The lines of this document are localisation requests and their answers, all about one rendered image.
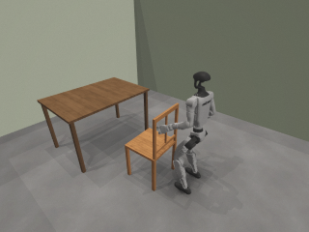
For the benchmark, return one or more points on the left robot upper arm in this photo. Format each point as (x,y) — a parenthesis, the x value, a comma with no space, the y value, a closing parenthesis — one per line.
(190,104)

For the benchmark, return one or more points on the robot foot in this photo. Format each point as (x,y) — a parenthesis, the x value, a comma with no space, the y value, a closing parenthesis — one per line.
(179,186)
(190,171)

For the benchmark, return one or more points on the right robot upper arm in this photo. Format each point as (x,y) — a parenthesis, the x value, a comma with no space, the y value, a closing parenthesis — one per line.
(212,106)

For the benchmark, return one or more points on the left robot forearm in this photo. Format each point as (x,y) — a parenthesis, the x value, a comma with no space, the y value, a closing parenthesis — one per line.
(178,126)

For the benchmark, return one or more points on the right robot foot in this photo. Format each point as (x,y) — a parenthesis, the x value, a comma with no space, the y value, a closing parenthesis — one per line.
(190,171)

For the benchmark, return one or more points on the left robot foot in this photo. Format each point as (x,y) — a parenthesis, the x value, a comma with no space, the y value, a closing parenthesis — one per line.
(179,186)

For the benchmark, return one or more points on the left robot hand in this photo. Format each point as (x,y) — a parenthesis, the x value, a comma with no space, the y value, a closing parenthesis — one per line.
(163,129)

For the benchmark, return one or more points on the chair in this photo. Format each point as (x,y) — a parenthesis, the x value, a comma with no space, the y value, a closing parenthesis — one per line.
(151,145)

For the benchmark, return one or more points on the table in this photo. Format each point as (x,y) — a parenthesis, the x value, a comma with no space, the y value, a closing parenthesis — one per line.
(79,103)

